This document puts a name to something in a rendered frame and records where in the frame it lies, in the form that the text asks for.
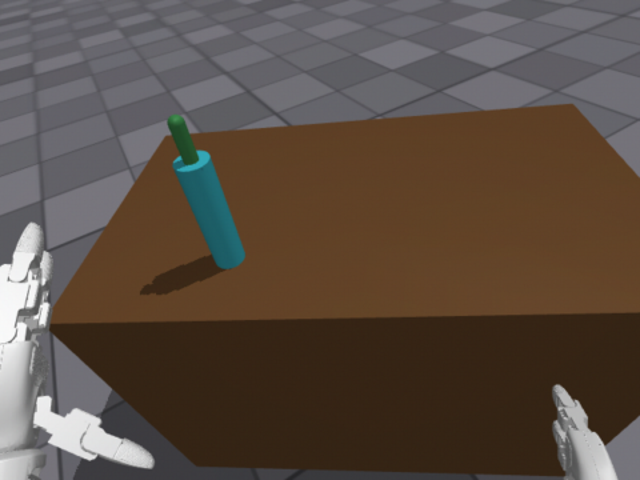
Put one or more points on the bottle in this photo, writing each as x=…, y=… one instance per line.
x=197, y=176

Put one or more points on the left robot arm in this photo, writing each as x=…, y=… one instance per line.
x=22, y=464

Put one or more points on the right robot hand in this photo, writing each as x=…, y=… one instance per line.
x=581, y=452

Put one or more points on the left robot hand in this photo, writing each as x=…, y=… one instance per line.
x=24, y=408

